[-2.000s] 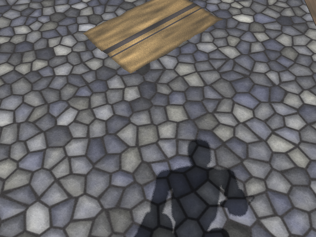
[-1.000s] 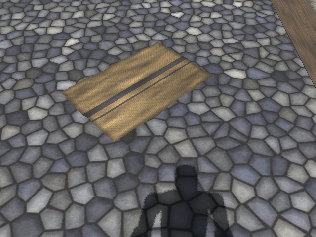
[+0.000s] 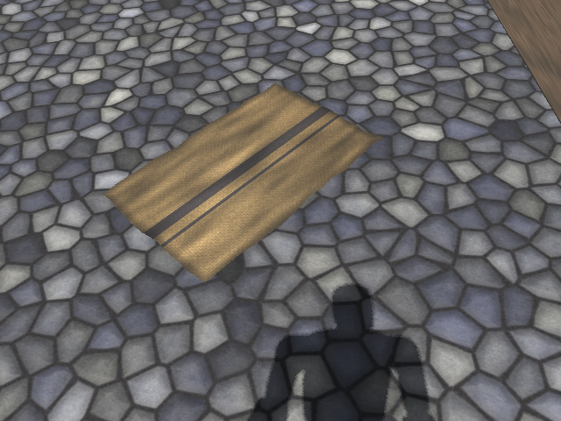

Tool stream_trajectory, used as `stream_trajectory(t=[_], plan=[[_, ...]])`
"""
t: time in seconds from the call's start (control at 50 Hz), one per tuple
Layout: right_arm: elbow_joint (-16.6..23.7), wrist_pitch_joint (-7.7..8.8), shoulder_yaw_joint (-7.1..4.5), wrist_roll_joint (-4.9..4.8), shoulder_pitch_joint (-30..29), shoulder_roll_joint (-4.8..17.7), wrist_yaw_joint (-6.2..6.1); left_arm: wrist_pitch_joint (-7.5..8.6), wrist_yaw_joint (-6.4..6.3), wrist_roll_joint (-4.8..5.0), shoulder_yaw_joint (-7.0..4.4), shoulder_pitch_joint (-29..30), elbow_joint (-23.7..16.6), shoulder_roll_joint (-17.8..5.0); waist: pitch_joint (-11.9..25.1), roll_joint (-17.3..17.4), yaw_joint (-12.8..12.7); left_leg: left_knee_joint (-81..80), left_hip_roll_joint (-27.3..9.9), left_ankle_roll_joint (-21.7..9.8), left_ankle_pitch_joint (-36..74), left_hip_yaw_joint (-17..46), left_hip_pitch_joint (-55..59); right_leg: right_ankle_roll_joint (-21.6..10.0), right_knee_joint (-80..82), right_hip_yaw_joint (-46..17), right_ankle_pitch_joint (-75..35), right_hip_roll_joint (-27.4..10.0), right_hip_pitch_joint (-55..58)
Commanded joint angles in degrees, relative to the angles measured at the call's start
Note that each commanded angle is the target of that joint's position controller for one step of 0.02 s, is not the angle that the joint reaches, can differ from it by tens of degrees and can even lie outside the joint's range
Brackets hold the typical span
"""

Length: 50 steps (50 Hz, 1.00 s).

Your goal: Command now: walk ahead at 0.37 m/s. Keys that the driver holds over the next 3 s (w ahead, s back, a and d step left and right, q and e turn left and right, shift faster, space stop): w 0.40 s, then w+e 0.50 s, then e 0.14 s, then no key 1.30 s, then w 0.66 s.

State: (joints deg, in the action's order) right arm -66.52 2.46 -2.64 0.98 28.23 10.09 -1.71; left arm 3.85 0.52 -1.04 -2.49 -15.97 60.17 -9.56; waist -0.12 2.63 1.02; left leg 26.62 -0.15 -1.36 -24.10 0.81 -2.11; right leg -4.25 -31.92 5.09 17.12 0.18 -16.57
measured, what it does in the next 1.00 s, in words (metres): walks ahead, turning right: left foot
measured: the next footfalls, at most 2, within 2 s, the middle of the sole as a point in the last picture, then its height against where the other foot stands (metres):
left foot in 0.48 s outside the picture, level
right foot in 1.02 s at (359, 361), level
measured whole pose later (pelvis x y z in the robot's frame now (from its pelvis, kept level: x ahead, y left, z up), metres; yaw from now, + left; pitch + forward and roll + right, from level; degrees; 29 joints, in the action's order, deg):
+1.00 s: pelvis +0.53 -0.04 -0.01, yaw -16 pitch +0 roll +1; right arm -60.4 5.0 -2.5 0.9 25.3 9.1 -2.6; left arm 2.2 2.4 -2.4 -2.7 -1.8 49.8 -10.0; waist -4.5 -0.8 2.0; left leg 26.4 -1.3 -0.7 -26.7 -19.6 4.8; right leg -9.7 -32.6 9.3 4.8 1.5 -27.2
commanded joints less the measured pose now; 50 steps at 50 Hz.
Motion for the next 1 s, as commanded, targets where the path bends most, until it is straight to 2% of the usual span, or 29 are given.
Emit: stream_trajectory(t=[0.02, 0.04, 0.06, 0.08, 0.1, 0.12, 0.16, 0.22, 0.3, 0.36, 0.4, 0.42, 0.44, 0.46, 0.48, 0.5, 0.52, 0.54, 0.56, 0.6, 0.64, 0.66, 0.7, 0.8, 0.88, 0.92, 0.96, 0.98, 1.0], plan=[[7.0, 2.3, 0.72, -0.32, -5.6, -0.3, 1.12, 0.65, -0.98, -0.12, -3.69, -25.6, 4.6, -11.9, -0.4, -23.0, -11.2, 26.3, 3.5, -3.0, -2.0, -6.6, -35.8, -7.0, 21.5, -33.9, 18.3, -18.9, 30.9], [7.9, 2.12, -0.4, 1.48, -8.3, 4.2, 1.59, -0.31, -1.11, -0.08, -2.97, -23.9, 5.1, -9.3, -3.3, -16.1, -8.9, 37.4, 1.8, -3.8, -6.1, -1.8, -39.5, -9.5, 24.9, -42.8, 22.8, -22.2, 25.0], [8.7, 2.08, -0.44, 1.67, -10.8, 3.5, 2.19, -0.4, -1.08, -0.39, -2.29, -16.2, 2.6, -7.7, -7.9, -8.0, -5.5, 41.1, -1.8, -4.7, -0.4, 0.1, -41.3, -8.8, 24.0, -36.9, 22.3, -21.0, 19.4], [8.6, 2.45, -0.11, 1.12, -11.1, 2.2, 2.72, -0.01, -0.89, -0.4, -2.0, -11.5, 0.8, -7.0, -8.5, -4.3, -3.7, 40.4, -3.4, -4.7, 5.3, 0.8, -39.7, -7.8, 24.5, -31.1, 15.2, -18.7, 15.7], [8.3, 2.58, -0.21, 0.89, -10.8, 1.7, 3.04, 0.51, -0.93, -0.23, -1.58, -9.5, 0.1, -6.2, -8.1, -3.3, -2.1, 38.4, -4.5, -4.4, 8.6, 0.7, -37.5, -6.7, 25.0, -25.9, 8.3, -16.6, 13.8], [8.0, 2.18, -0.35, 1.18, -9.7, 1.8, 3.23, 1.02, -1.04, 0.04, -0.91, -9.1, 0.2, -4.5, -7.2, -3.6, -1.1, 36.6, -4.9, -3.7, 10.5, 0.1, -35.7, -5.5, 25.3, -21.4, 2.3, -14.3, 13.5], [8.3, 1.22, -0.65, 1.22, -10.1, 2.3, 3.37, 1.84, -1.29, 0.14, -0.33, -12.1, 1.5, -3.8, -6.2, -5.3, -0.7, 35.3, -4.3, -2.8, 12.1, -1.8, -35.9, -5.3, 24.3, -16.2, -10.7, -12.8, 15.3], [10.9, 0.33, -0.6, 1.03, -16.9, 2.1, 3.46, 2.22, -1.48, 0.13, 0.2, -15.7, 2.8, -4.1, -6.6, -6.2, -1.4, 31.0, -3.8, -1.6, 14.7, -4.2, -39.7, -5.7, 23.5, -11.3, -23.9, -11.7, 17.0], [15.4, 0.29, 0.3, 0.28, -28.4, 1.0, 3.65, 2.47, -1.53, 0.1, 0.79, -16.4, 2.9, -4.0, -8.6, -7.3, -3.0, 15.9, -1.8, -1.3, 20.2, -7.3, -35.8, -5.4, 24.1, -7.2, -31.2, -9.8, 14.5], [17.0, 0.34, 0.37, -0.02, -31.5, 1.8, 3.5, 2.71, -1.82, 0.12, 0.62, -17.3, 3.6, -5.1, -8.7, -8.1, -3.2, 8.8, -0.3, -3.2, 21.5, -8.8, -30.6, -5.4, 23.6, -6.2, -37.3, -11.1, 16.2], [16.9, 0.66, -0.21, -0.04, -29.1, 3.3, 2.96, 2.9, -1.93, -0.03, 0.38, -15.8, 3.5, -6.0, -6.8, -8.0, -1.1, 6.9, 1.5, -5.5, 19.8, -9.0, -25.6, -5.0, 18.9, -5.0, -49.9, -12.0, 19.2], [15.9, 0.98, -0.79, 0.05, -25.3, 4.4, 2.53, 2.85, -2.04, -0.09, 0.19, -15.2, 3.5, -6.6, -4.6, -8.2, 0.7, 6.7, 2.8, -6.6, 17.7, -8.8, -21.1, -4.6, 13.5, -5.1, -57.5, -12.1, 20.3], [13.7, 1.41, -1.6, -0.03, -18.0, 5.7, 2.07, 2.61, -2.05, -0.24, 0.01, -14.3, 3.4, -7.2, -0.7, -7.9, 3.7, 5.3, 4.0, -7.6, 16.4, -8.3, -14.1, -4.2, 5.0, -5.1, -61.1, -11.7, 20.7], [10.7, 1.97, -2.51, 0.41, -8.5, 7.1, 1.55, 2.33, -1.88, 0.08, -0.1, -12.9, 2.9, -7.6, 3.8, -6.8, 7.9, 1.2, 2.7, -8.6, 18.2, -6.8, -2.2, -3.5, -6.5, -4.5, -54.7, -9.9, 15.8], [9.3, 2.37, -3.91, 2.02, 0.3, 12.1, 0.95, 2.22, -1.4, 0.57, 0.53, -13.7, 1.4, -5.1, 10.6, -1.4, 9.8, -0.4, -10.2, -10.8, 8.1, 7.1, 11.4, -3.1, -23.6, -3.0, -33.3, -6.6, 4.6], [10.1, 2.21, -4.58, 2.66, -0.2, 15.6, 1.54, 1.59, -0.95, 2.75, 1.48, -22.1, 1.1, 1.8, 16.9, 9.7, 4.5, -8.1, -27.0, -19.1, 2.8, 36.2, 23.4, -1.5, -45.3, -2.8, 14.2, 3.6, -14.6], [11.0, 1.51, -4.16, 0.47, -5.8, 12.2, 1.92, 1.01, -1.1, 1.24, -0.26, -16.0, 0.9, -5.3, 12.4, -0.3, 4.3, -13.3, -23.8, -17.2, -8.3, 36.8, 15.5, -2.5, -48.1, -8.3, 8.3, 0.2, -18.4], [12.1, 1.84, -2.91, -0.03, -12.6, 8.4, 2.01, 1.03, -0.84, 0.74, -0.66, -9.7, -1.4, -5.7, 3.4, -1.2, 2.2, -15.6, -21.8, -14.4, -7.3, 26.9, 5.6, -2.7, -45.1, -8.1, 2.1, -2.4, -19.2], [12.2, 2.54, -2.13, 0.14, -15.3, 5.6, 2.19, 1.05, -0.7, 0.42, -0.71, -7.6, -1.9, -4.6, -0.7, -3.0, 0.8, -17.5, -19.4, -12.3, 0.8, 19.9, -1.5, -2.8, -42.0, -8.1, -1.0, -4.3, -17.1], [10.6, 3.39, -1.1, 0.01, -13.7, 2.4, 1.39, -0.36, -0.1, -0.79, -0.91, -9.2, -1.6, -2.4, -2.6, -1.4, -2.2, -18.4, -15.4, -8.8, 11.4, 8.8, -8.3, -2.0, -38.5, -8.0, -2.4, -5.9, -12.1], [9.7, 4.35, -1.03, -0.13, -10.7, 3.1, 1.02, -1.66, 0.29, -0.97, -1.03, -8.3, -2.6, -1.1, -2.9, -1.4, -3.0, -18.5, -15.1, -8.5, 18.6, 4.1, -8.6, -1.4, -36.9, -7.4, -3.0, -6.2, -12.8], [9.5, 4.64, -1.22, -0.27, -9.9, 4.2, 0.93, -2.22, 0.53, -1.01, -1.08, -6.5, -3.6, -0.9, -3.4, -0.5, -3.2, -19.2, -14.9, -8.3, 19.2, 2.0, -8.5, -1.1, -35.8, -6.8, -4.4, -6.5, -14.9], [9.4, 4.86, -1.27, -0.03, -8.3, 4.9, 0.83, -2.87, 0.99, -0.86, -1.23, -1.9, -5.5, -1.6, -4.5, 0.0, -2.8, -19.8, -14.0, -7.3, 21.7, -2.1, -7.3, -0.7, -33.2, -5.9, -8.9, -7.1, -19.5], [8.8, 4.94, -0.72, -0.12, -4.5, 4.8, 0.53, -2.56, 1.97, -0.34, -0.55, 9.5, -10.0, -1.4, -6.6, 0.4, -0.9, -18.8, -11.3, -4.9, 33.6, -10.5, -4.6, -0.1, -16.6, -1.4, -18.4, -5.5, -20.8], [7.5, 4.39, -0.89, -0.08, 0.2, 6.5, -0.29, -2.3, 2.35, -0.57, -0.13, 16.3, -12.9, -1.7, -6.8, 0.7, 1.2, -16.4, -13.3, -4.5, 43.8, -13.8, 3.7, -1.6, -6.6, 3.5, -17.6, -3.1, -19.4], [7.3, 3.81, -1.08, 0.03, 0.1, 7.4, -0.86, -2.19, 2.24, -0.92, -0.49, 15.1, -13.0, -2.5, -5.8, 1.6, -0.1, -10.7, -14.0, -4.0, 59.9, -15.9, 7.4, -3.3, -4.5, 5.5, -13.7, -0.4, -16.3], [7.9, 3.03, -1.71, 0.14, -1.5, 9.1, -1.62, -1.93, 1.82, -1.34, -1.17, 7.7, -11.0, -3.8, -1.9, 3.9, -3.4, 1.1, -14.1, -3.5, 75.4, -17.0, 8.7, -5.5, -4.0, 7.0, -9.0, 3.7, -9.0], [8.5, 2.59, -1.99, 0.09, -2.4, 9.9, -1.6, -1.45, 1.57, -1.53, -1.84, 2.1, -9.3, -5.1, 1.4, 4.4, -5.5, 10.2, -14.3, -3.6, 74.0, -16.7, 7.5, -6.9, -1.4, 5.9, -8.9, 5.0, -2.9], [9.4, 2.32, -2.24, -0.52, -4.1, 10.3, -1.17, -0.71, 1.07, -2.01, -2.76, -4.1, -7.5, -6.8, 4.7, 2.8, -9.0, 23.0, -13.6, -2.5, 63.3, -16.9, 2.8, -8.4, 5.5, 3.7, -14.9, 5.0, 6.4]])
Over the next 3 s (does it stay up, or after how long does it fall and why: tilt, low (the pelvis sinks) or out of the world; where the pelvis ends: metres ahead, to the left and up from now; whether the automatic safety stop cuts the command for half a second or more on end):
stays up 0.84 -0.15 0.01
